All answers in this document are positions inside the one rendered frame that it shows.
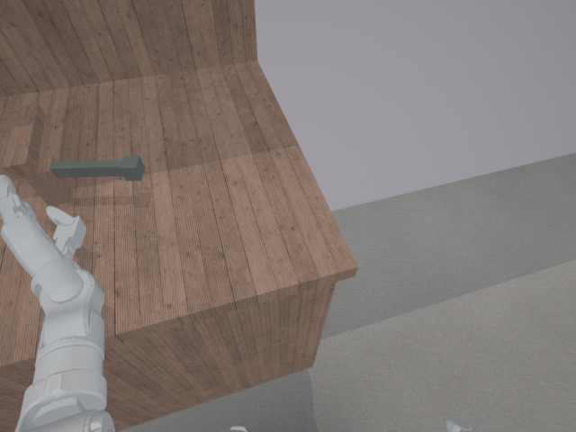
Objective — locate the tap lever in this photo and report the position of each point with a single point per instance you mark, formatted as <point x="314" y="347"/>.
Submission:
<point x="131" y="167"/>

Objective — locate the counter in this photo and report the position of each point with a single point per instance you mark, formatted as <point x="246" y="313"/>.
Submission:
<point x="218" y="267"/>

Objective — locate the robot left hand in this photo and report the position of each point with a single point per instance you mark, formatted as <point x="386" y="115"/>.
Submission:
<point x="27" y="239"/>

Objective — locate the left robot forearm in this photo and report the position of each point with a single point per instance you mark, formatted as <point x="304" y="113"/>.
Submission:
<point x="68" y="376"/>

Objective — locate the left robot upper arm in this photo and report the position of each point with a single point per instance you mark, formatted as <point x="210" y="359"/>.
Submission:
<point x="91" y="420"/>

